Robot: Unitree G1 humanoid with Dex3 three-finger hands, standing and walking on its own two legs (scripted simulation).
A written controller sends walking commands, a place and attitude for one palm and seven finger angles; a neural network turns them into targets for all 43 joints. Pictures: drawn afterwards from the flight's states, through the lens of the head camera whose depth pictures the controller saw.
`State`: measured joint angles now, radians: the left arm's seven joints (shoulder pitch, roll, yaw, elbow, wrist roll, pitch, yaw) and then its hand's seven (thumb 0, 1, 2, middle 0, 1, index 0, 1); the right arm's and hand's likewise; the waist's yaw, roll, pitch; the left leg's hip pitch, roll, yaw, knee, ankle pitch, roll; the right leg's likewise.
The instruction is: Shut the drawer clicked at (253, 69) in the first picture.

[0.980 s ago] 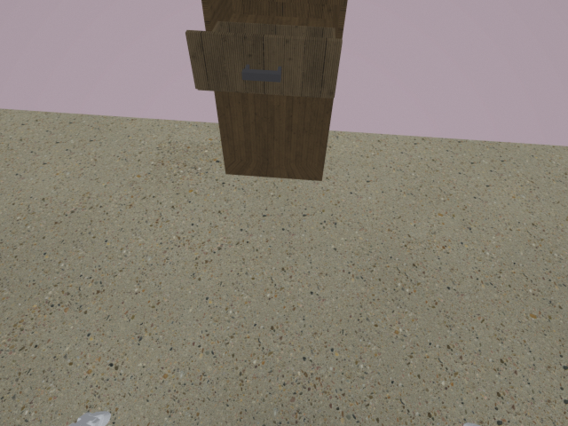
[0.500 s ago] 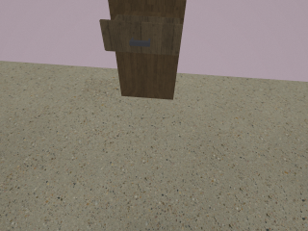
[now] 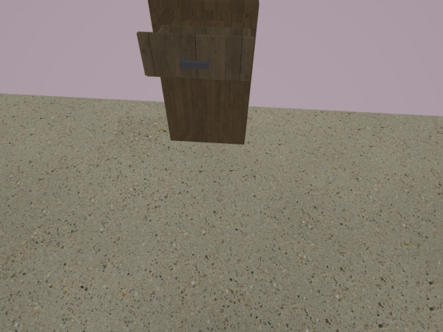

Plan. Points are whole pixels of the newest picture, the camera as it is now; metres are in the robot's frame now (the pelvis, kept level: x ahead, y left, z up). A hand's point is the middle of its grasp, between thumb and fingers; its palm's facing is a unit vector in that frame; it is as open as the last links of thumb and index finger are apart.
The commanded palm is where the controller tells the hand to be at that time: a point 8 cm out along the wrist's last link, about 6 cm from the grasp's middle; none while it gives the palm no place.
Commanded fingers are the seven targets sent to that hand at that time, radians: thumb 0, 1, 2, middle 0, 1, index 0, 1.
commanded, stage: stand and wait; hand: left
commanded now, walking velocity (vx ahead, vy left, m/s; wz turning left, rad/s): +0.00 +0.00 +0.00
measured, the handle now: (195, 61) +1.10 +0.17 -0.03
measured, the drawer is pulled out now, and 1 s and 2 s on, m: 0.30 0.30 0.30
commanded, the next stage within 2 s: look at it before walking up in 0.04 s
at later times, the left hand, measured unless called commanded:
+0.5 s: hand out of the picture +0.07 +0.25 -0.16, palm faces -0.02 -0.94 -0.33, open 7.3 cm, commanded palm none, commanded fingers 0.00 0.90 0.90 -0.20 -0.30 -0.20 -0.30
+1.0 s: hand out of the picture +0.05 +0.22 -0.18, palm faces +0.01 -0.97 -0.23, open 7.3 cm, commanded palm none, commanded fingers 0.00 0.90 0.90 -0.20 -0.30 -0.20 -0.30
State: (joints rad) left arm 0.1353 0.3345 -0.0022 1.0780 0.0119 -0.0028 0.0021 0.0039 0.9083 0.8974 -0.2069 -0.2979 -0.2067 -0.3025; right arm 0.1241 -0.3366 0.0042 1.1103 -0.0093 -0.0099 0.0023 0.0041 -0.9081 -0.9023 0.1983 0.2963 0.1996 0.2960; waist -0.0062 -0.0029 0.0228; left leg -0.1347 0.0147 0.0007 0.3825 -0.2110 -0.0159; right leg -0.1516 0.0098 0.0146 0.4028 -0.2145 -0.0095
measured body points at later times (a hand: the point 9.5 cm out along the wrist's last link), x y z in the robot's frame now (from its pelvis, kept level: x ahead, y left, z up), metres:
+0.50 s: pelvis +0.00 +0.00 +0.00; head +0.00 +0.00 +0.45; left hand +0.07 +0.30 -0.13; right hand +0.08 -0.29 -0.13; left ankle +0.00 +0.13 -0.74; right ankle +0.00 -0.11 -0.74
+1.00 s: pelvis +0.03 +0.01 -0.01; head +0.02 +0.01 +0.44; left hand +0.05 +0.27 -0.16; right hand +0.06 -0.26 -0.15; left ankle +0.00 +0.13 -0.74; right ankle +0.00 -0.11 -0.74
